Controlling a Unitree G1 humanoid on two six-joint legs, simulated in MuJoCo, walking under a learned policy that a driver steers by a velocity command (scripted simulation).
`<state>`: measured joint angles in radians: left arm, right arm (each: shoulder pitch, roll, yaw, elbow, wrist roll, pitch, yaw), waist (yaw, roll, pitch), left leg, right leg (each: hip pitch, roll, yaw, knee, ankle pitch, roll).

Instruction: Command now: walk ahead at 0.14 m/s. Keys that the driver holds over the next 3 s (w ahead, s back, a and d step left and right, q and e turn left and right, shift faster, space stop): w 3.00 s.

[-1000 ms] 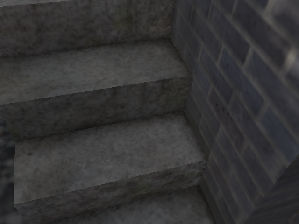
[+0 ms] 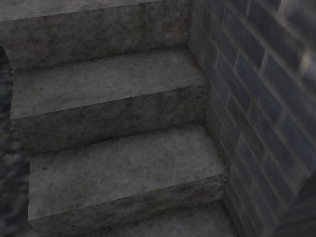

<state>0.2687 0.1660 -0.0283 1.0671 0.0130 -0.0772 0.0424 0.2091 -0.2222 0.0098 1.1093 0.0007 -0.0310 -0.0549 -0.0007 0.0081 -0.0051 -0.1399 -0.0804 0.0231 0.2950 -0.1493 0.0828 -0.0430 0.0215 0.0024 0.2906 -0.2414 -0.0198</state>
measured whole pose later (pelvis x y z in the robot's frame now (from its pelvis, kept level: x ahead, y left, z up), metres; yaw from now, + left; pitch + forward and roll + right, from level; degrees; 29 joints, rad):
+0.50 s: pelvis +0.00 -0.01 +0.00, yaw +0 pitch +0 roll +0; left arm 0.28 0.18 -0.03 1.07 0.01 -0.08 0.04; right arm 0.21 -0.22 0.01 1.14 0.00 -0.03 -0.05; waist 0.00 0.01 -0.01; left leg -0.14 -0.07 0.01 0.29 -0.15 0.07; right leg -0.04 0.03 0.00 0.28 -0.24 -0.03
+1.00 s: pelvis +0.01 -0.02 +0.00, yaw +0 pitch +0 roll +1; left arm 0.29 0.17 -0.04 1.01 0.02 -0.10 0.04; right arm 0.23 -0.25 -0.01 1.17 0.01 0.02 -0.06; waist 0.02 0.02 0.00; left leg -0.12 -0.08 0.00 0.27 -0.14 0.06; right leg -0.03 0.03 0.00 0.30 -0.26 -0.04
